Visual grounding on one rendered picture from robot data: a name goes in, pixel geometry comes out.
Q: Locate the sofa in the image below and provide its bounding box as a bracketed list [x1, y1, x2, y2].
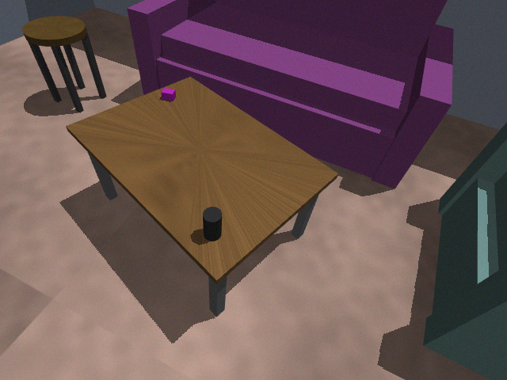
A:
[127, 0, 454, 189]

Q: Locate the stool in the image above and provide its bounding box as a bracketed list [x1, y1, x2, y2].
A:
[22, 16, 106, 112]

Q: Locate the armchair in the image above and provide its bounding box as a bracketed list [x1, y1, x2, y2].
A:
[423, 123, 507, 380]

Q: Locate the coffee table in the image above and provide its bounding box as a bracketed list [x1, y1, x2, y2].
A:
[66, 77, 338, 317]

